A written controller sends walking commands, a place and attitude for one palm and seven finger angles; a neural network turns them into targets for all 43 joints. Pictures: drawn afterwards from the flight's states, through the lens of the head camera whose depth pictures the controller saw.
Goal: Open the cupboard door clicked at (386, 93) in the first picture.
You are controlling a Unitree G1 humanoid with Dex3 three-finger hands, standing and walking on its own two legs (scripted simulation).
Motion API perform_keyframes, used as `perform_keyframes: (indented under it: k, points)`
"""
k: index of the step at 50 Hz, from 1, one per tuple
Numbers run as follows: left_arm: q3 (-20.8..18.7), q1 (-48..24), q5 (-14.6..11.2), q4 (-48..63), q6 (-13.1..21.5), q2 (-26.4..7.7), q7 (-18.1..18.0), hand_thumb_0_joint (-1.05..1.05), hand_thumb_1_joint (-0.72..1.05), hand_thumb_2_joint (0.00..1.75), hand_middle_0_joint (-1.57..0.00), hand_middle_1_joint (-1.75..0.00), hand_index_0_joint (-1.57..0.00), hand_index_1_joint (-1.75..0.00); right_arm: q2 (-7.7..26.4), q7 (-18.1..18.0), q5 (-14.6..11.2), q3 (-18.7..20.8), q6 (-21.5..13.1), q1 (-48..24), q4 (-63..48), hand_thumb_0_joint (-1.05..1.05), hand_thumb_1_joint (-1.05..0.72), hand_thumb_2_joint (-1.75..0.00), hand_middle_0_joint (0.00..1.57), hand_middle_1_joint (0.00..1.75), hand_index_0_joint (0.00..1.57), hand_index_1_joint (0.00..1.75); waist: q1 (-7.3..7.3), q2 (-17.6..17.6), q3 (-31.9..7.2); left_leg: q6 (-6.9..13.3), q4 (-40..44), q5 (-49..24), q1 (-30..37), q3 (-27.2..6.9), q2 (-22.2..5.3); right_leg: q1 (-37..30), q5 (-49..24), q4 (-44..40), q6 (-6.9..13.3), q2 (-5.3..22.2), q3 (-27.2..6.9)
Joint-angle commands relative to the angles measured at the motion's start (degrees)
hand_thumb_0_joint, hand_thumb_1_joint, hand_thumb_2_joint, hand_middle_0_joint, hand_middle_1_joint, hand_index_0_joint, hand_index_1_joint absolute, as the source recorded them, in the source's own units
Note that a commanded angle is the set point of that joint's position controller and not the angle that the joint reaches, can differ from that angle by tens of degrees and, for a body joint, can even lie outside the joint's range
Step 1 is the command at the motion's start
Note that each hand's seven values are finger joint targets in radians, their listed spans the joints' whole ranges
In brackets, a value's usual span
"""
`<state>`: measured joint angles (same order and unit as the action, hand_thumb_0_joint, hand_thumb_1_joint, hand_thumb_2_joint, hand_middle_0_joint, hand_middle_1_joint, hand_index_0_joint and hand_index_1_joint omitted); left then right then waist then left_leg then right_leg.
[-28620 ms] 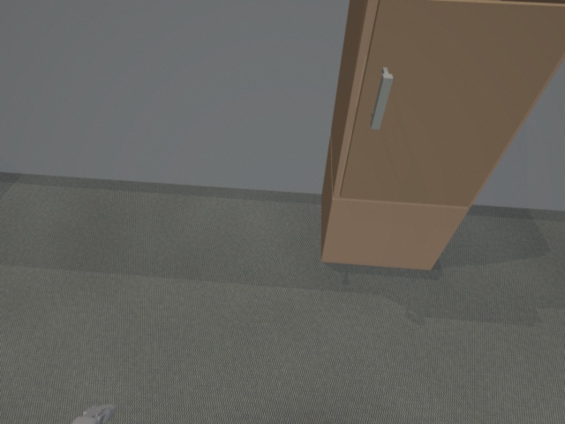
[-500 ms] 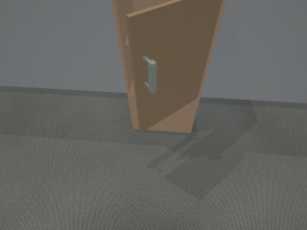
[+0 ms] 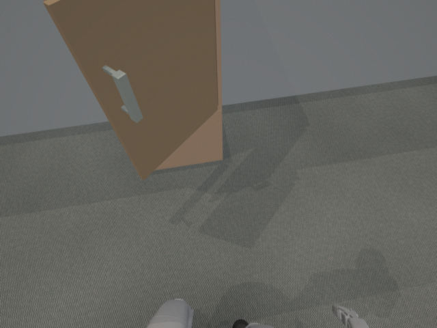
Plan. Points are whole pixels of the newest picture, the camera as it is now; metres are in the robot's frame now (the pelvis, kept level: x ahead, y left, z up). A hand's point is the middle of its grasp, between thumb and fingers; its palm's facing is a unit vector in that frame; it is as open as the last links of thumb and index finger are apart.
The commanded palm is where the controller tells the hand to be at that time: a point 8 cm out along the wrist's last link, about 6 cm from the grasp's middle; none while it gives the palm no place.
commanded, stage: walk to a spot facing it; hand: left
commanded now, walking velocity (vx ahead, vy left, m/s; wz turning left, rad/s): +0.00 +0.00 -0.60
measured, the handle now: (122, 94) +0.57 +0.28 +0.03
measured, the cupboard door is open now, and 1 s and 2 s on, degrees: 42 42 42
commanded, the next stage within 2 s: none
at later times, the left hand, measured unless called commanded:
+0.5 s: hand (123, 300) +0.16 +0.23 -0.17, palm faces -0.26 -0.93 -0.25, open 7.4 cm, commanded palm none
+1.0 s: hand (168, 264) +0.24 +0.15 -0.18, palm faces -0.57 -0.80 -0.18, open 7.4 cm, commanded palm none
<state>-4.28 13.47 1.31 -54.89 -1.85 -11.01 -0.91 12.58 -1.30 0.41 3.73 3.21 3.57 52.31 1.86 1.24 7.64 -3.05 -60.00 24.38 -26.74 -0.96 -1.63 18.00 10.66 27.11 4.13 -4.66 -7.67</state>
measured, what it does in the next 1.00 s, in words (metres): steps on the spot, turning right: left foot, then right foot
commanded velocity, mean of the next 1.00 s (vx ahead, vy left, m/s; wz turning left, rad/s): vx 0.00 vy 0.00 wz -0.60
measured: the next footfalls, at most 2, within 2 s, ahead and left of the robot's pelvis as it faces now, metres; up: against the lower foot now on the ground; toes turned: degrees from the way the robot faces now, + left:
left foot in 0.26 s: +0.05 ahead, +0.17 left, +0.00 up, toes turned -11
right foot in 0.56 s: +0.02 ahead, -0.11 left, +0.00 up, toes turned -24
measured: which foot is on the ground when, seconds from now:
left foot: up 0.00-0.24, down 0.26-0.56, up 0.58-0.84, down 0.86-1.00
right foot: down 0.00-0.24, up 0.26-0.54, down 0.56-0.86, up 0.88-1.00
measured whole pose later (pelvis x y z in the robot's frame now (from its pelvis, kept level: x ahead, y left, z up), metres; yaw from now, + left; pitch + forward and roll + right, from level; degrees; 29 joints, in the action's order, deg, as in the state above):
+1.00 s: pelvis +0.04 +0.04 -0.01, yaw -36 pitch +2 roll -3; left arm -5.1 7.9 1.4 -50.8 -4.3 -14.9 1.9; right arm 11.0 -1.6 2.2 0.9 0.4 14.3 50.9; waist -0.5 1.9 4.4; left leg -0.3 -32.1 17.0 -16.7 4.9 -5.8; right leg 29.3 26.5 60.5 -2.5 -1.6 -0.6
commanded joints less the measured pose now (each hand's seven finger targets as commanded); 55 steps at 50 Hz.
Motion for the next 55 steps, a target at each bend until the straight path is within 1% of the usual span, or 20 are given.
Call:
perform_keyframes:
  k: [1, 6, 10, 12, 13, 15, 18, 24, 26, 27, 28, 29, 31, 41, 42, 43, 44, 45, 50, 55]
  points:
    - [-3.1, 4.2, 0.2, 3.4, 1.1, -12.2, -0.6, 0.0, 0.9, 0.9, -0.2, -0.3, -0.2, -0.3, 4.0, -0.6, -0.2, 0.8, -1.4, 0.1, -4.4, 0.0, -0.9, -0.9, 0.2, 0.3, 0.2, 0.3, 0.8, 6.1, -12.6, -0.5, 4.2, -0.5, -2.9, -0.8, 0.3, -14.7, -19.7, -6.7, 6.5, 14.1, -18.0]
    - [-3.6, 3.4, 0.5, 4.6, 0.6, -13.2, -0.4, 0.0, 0.9, 0.9, -0.2, -0.3, -0.2, -0.3, 4.2, -0.9, -0.7, 0.8, -1.9, -1.1, -5.8, 0.0, -0.9, -0.9, 0.2, 0.3, 0.2, 0.3, 0.92, 6.9, -11.7, 0.3, 14.0, 1.7, 1.9, -1.3, 1.7, -11.8, -20.5, -5.9, 6.9, 13.9, -21.9]
    - [-3.2, -1.9, -0.1, 6.1, 0.2, -12.4, -0.3, 0.0, 0.9, 0.9, -0.2, -0.3, -0.2, -0.3, 6.0, -1.4, -0.9, 1.0, -2.8, 6.9, -3.8, 0.0, -0.9, -0.9, 0.2, 0.3, 0.2, 0.3, -3.79, 5.0, -13.4, 1.2, 34.9, -9.2, 20.9, -2.0, 0.7, 1.1, -11.5, -1.9, 1.1, 9.5, -19.6]
    - [-1.9, -1.7, -1.2, 8.3, 0.2, -7.8, 1.0, 0.0, 0.9, 0.9, -0.2, -0.3, -0.2, -0.3, 15.2, -1.9, 0.6, 2.7, -3.6, 8.5, -4.7, 0.0, -0.9, -0.9, 0.2, 0.3, 0.2, 0.3, -4.06, -20.0, -12.4, 9.7, 47.3, -9.6, 30.0, -25.7, -23.2, 19.1, 22.5, 18.2, -5.4, -2.2, -1.6]
    - [-2.3, -4.8, -0.3, 8.9, 0.2, -10.3, 1.3, 0.0, 0.9, 0.9, -0.2, -0.3, -0.2, -0.3, 15.4, -2.1, 1.1, 2.3, -3.2, 8.2, -5.2, 0.0, -0.9, -0.9, 0.2, 0.3, 0.2, 0.3, -4.66, -14.3, -8.9, 14.1, 46.7, -15.1, 22.1, -26.0, -27.1, 18.4, 24.1, 28.9, -6.7, 1.2, 1.2]
    - [-2.9, -2.8, 0.5, 8.5, 0.2, -9.7, 2.2, 0.0, 0.9, 0.9, -0.2, -0.3, -0.2, -0.3, 11.8, -1.9, 2.0, 1.3, -3.6, 4.5, -7.0, 0.0, -0.9, -0.9, 0.2, 0.3, 0.2, 0.3, -1.36, -7.1, -8.3, 14.5, 43.9, -23.9, 16.9, -17.6, -21.9, 16.1, 18.7, 38.1, -7.7, 2.4, 3.8]
    - [-2.2, -3.5, -0.1, 8.4, -0.4, -8.2, 3.0, 0.0, 0.9, 0.9, -0.2, -0.3, -0.2, -0.3, 9.4, -1.8, 1.9, 0.5, -3.7, 4.8, -6.7, 0.0, -0.9, -0.9, 0.2, 0.3, 0.2, 0.3, -0.67, -14.2, -8.1, 10.3, 38.3, -39.6, 19.5, -2.5, -14.5, 15.9, 15.7, 35.9, -8.0, 4.6, 6.4]
    - [-1.0, -6.1, -0.3, 9.1, 0.1, -7.5, 3.6, 0.0, 0.9, 0.9, -0.2, -0.3, -0.2, -0.3, 12.5, -1.0, 1.6, 1.7, -3.2, 11.1, -4.8, 0.0, -0.9, -0.9, 0.2, 0.3, 0.2, 0.3, -3.51, -13.4, -9.9, 8.0, 32.8, -42.5, 21.2, 2.9, -15.2, 3.7, 12.2, 14.9, -5.9, 3.2, 13.8]
    - [-1.5, -1.6, -0.4, 7.6, 0.4, -8.6, 3.4, 0.0, 0.9, 0.9, -0.2, -0.3, -0.2, -0.3, 12.9, -0.8, 1.2, 1.8, -3.0, 9.8, -4.9, 0.0, -0.9, -0.9, 0.2, 0.3, 0.2, 0.3, -0.55, -10.7, -10.8, 5.4, 26.3, -37.5, 16.3, 4.7, -14.3, -6.7, 2.3, 3.6, -4.4, 3.4, 13.4]
    - [-2.3, 3.1, 0.0, 6.2, 0.9, -12.4, 2.9, 0.0, 0.9, 0.9, -0.2, -0.3, -0.2, -0.3, 11.4, -0.5, 0.5, 1.7, -3.0, 9.2, -5.7, 0.0, -0.9, -0.9, 0.2, 0.3, 0.2, 0.3, 1.74, -2.7, -13.3, 2.2, 16.9, -27.7, 8.2, 8.3, -11.2, -17.9, -12.3, -1.5, -2.0, 8.9, 6.3]
    - [-3.9, 7.3, 0.6, 5.3, 1.4, -19.9, 1.6, 0.0, 0.9, 0.9, -0.2, -0.3, -0.2, -0.3, 5.9, -0.2, -0.2, 0.4, -3.0, 6.8, -8.7, 0.0, -0.9, -0.9, 0.2, 0.3, 0.2, 0.3, 3.74, 17.7, -14.9, -1.2, 1.1, 8.5, -7.2, 11.6, -1.4, -25.4, -33.9, -5.4, 5.3, 25.6, -18.3]
    - [-4.1, 10.2, -0.4, 4.2, 1.2, -21.1, 0.7, 0.0, 0.9, 0.9, -0.2, -0.3, -0.2, -0.3, 7.7, -0.8, -0.2, 0.1, -2.3, 5.0, -9.4, 0.0, -0.9, -0.9, 0.2, 0.3, 0.2, 0.3, 5.78, 15.8, -16.2, -0.4, -6.3, 15.0, -7.8, 2.3, -2.4, -23.7, -37.3, -4.8, 9.9, 28.7, -19.3]
    - [-3.7, 2.7, -0.1, 6.2, 0.6, -17.7, 0.1, 0.0, 0.9, 0.9, -0.2, -0.3, -0.2, -0.3, 6.7, -0.5, -0.3, 0.3, -2.2, 4.8, -8.3, 0.0, -0.9, -0.9, 0.2, 0.3, 0.2, 0.3, 2.18, 13.3, -10.7, -0.4, -8.1, 9.5, -10.2, 0.5, -4.5, -15.6, -17.1, -6.3, 10.3, 23.2, -16.9]
    - [-2.1, -7.4, -0.1, 8.9, -0.3, -14.0, 0.8, 0.0, 0.9, 0.9, -0.2, -0.3, -0.2, -0.3, 5.9, -0.3, -0.1, 0.4, -2.7, 15.1, -3.4, 0.0, -0.9, -0.9, 0.2, 0.3, 0.2, 0.3, -5.56, 5.6, -9.7, -0.1, 29.5, -8.6, 18.5, 4.0, -0.1, 7.4, 1.2, -2.5, 1.6, 12.2, -10.4]
    - [-1.4, -7.2, -0.7, 9.8, -0.5, -11.0, 1.1, 0.0, 0.9, 0.9, -0.2, -0.3, -0.2, -0.3, 9.9, -0.8, 0.3, 1.0, -3.4, 17.3, -2.9, 0.0, -0.9, -0.9, 0.2, 0.3, 0.2, 0.3, -6.16, -4.1, -10.5, 2.5, 38.8, -4.1, 23.0, -5.1, -7.6, 13.1, 8.4, 4.2, -1.5, 6.7, -6.2]
    - [-0.8, -5.9, -1.2, 10.8, -0.7, -7.6, 1.6, 0.0, 0.9, 0.9, -0.2, -0.3, -0.2, -0.3, 16.1, -1.1, 1.3, 2.2, -3.9, 17.6, -3.5, 0.0, -0.9, -0.9, 0.2, 0.3, 0.2, 0.3, -5.82, -22.0, -9.9, 8.3, 47.0, -2.0, 23.5, -23.3, -23.4, 19.6, 22.3, 20.3, -5.3, -0.4, 4.0]
    - [-1.0, -8.0, -0.5, 11.2, -0.5, -9.8, 1.8, 0.0, 0.9, 0.9, -0.2, -0.3, -0.2, -0.3, 16.9, -1.4, 1.4, 2.2, -3.9, 17.7, -4.0, 0.0, -0.9, -0.9, 0.2, 0.3, 0.2, 0.3, -6.14, -17.4, -9.4, 12.4, 47.6, -5.1, 18.5, -25.7, -28.2, 17.7, 24.4, 30.4, -5.6, 2.9, 3.1]
    - [-1.6, -7.5, -0.5, 12.0, -0.2, -10.2, 2.4, 0.0, 0.9, 0.9, -0.2, -0.3, -0.2, -0.3, 16.4, -1.7, 1.7, 1.8, -4.0, 14.1, -5.9, 0.0, -0.9, -0.9, 0.2, 0.3, 0.2, 0.3, -3.91, -10.1, -9.1, 14.2, 47.2, -7.6, 13.1, -22.2, -27.3, 14.6, 22.2, 35.4, -6.1, 5.2, 3.7]
    - [-1.3, -6.5, -0.1, 9.1, -0.9, -6.4, 3.5, 0.0, 0.9, 0.9, -0.2, -0.3, -0.2, -0.3, 10.5, -1.5, 1.9, 0.3, -4.3, 11.5, -5.0, 0.0, -0.9, -0.9, 0.2, 0.3, 0.2, 0.3, -2.13, -13.4, -8.4, 8.3, 39.4, -35.1, 18.4, 1.0, -15.6, 13.6, 14.9, 33.4, -7.4, 5.7, 9.6]
    - [-0.5, -8.7, -0.4, 9.6, 0.0, -5.4, 3.7, 0.0, 0.9, 0.9, -0.2, -0.3, -0.2, -0.3, 12.0, -0.8, 1.8, 1.3, -3.8, 16.9, -2.9, 0.0, -0.9, -0.9, 0.2, 0.3, 0.2, 0.3, -5.14, -14.2, -12.6, 8.2, 36.2, -33.0, 23.8, 4.3, -17.6, 5.8, 16.4, 16.6, -6.0, 4.4, 14.2]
